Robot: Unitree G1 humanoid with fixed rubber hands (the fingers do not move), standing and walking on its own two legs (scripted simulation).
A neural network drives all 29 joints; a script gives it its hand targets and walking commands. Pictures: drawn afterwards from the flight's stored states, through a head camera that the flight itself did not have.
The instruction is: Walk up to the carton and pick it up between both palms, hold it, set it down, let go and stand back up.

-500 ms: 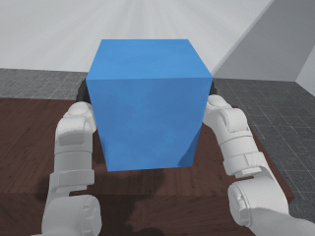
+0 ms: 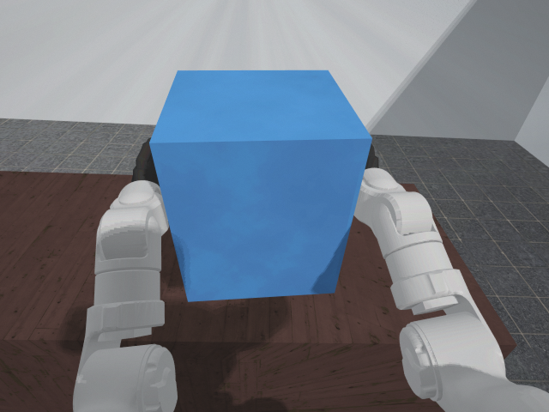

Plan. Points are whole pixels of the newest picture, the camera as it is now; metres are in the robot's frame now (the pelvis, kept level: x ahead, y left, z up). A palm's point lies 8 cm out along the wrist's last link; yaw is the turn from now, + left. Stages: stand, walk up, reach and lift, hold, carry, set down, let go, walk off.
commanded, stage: hold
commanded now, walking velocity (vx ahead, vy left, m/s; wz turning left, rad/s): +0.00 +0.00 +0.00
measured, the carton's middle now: (258, 185) +0.36 +0.01 +0.22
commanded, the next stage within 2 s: set down in 0.70 s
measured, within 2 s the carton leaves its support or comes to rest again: neither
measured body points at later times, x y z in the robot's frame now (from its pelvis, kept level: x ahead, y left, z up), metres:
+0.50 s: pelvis +0.00 +0.00 +0.00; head -0.07 +0.02 +0.44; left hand +0.37 +0.16 +0.21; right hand +0.37 -0.14 +0.23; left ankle +0.02 +0.14 -0.74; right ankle +0.02 -0.12 -0.74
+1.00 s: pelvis -0.01 +0.00 +0.00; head -0.07 +0.01 +0.45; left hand +0.38 +0.16 +0.20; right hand +0.39 -0.14 +0.22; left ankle +0.02 +0.14 -0.74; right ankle +0.02 -0.12 -0.74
